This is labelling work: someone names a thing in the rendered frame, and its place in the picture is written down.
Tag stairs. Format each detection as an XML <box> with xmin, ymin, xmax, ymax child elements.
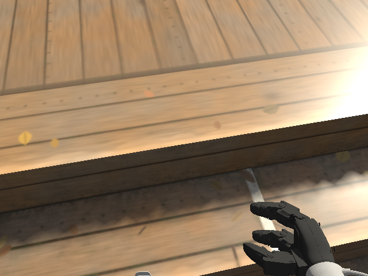
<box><xmin>0</xmin><ymin>114</ymin><xmax>368</xmax><ymax>276</ymax></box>

